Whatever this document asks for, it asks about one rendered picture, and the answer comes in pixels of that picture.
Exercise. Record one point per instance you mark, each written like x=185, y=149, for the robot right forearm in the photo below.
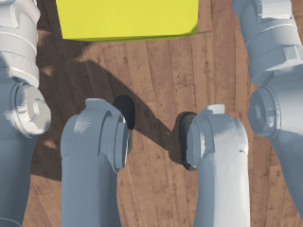
x=271, y=39

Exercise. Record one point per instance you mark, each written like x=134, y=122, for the robot left upper arm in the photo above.
x=24, y=115

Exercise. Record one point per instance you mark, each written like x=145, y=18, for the carton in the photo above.
x=111, y=21

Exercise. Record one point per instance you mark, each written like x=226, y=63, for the robot left thigh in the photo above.
x=89, y=172

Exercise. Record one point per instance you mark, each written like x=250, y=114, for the robot right foot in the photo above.
x=184, y=125

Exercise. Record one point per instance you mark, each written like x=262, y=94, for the robot right upper arm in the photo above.
x=276, y=112

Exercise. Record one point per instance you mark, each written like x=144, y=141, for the robot left forearm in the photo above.
x=18, y=41

